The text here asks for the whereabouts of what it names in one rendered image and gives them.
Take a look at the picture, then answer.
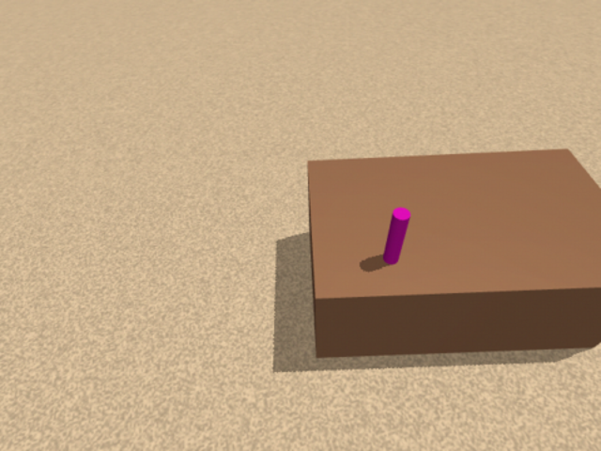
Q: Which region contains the can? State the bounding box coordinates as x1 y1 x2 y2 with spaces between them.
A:
383 208 410 265

